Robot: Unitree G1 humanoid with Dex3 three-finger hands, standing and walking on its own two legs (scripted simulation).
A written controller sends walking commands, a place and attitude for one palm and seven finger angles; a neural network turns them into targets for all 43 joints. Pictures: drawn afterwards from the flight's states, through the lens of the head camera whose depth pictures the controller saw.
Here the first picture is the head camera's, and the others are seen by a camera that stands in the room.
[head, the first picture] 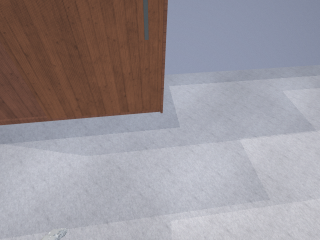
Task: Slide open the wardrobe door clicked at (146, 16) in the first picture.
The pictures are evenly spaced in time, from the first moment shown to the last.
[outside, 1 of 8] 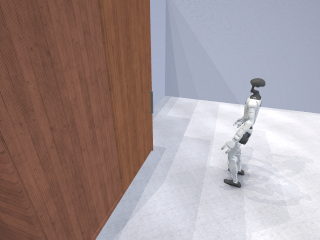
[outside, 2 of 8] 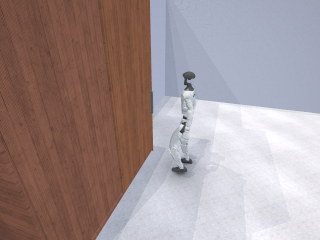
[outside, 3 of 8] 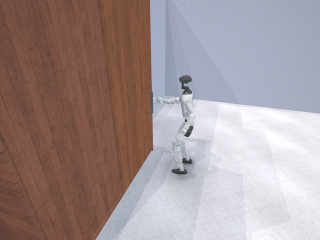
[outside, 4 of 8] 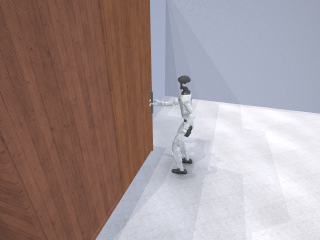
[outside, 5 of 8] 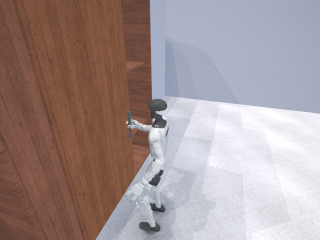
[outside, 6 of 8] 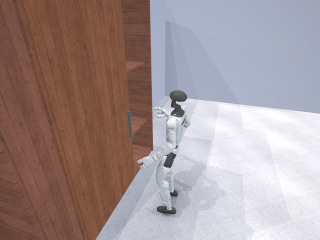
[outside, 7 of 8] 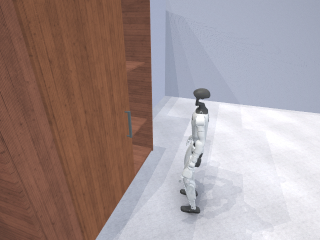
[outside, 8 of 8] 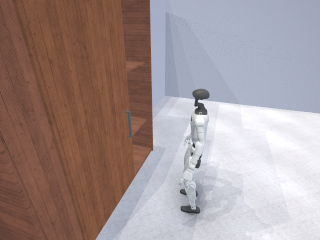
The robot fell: no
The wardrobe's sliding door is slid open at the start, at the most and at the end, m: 0.00 0.64 0.63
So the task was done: yes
